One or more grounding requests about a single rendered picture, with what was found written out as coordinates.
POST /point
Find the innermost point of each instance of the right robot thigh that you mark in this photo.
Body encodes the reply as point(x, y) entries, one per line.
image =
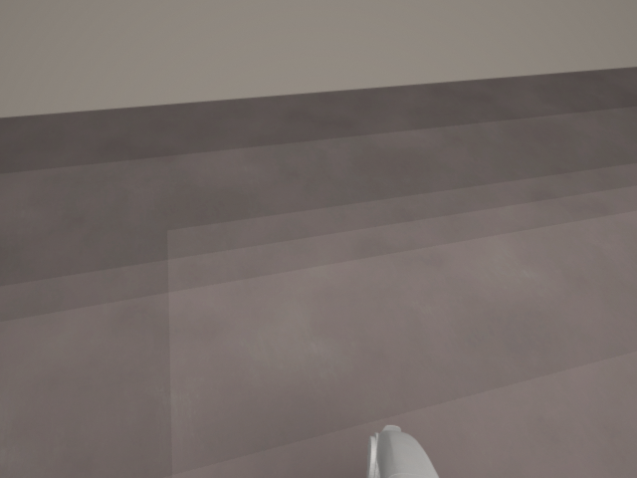
point(394, 454)

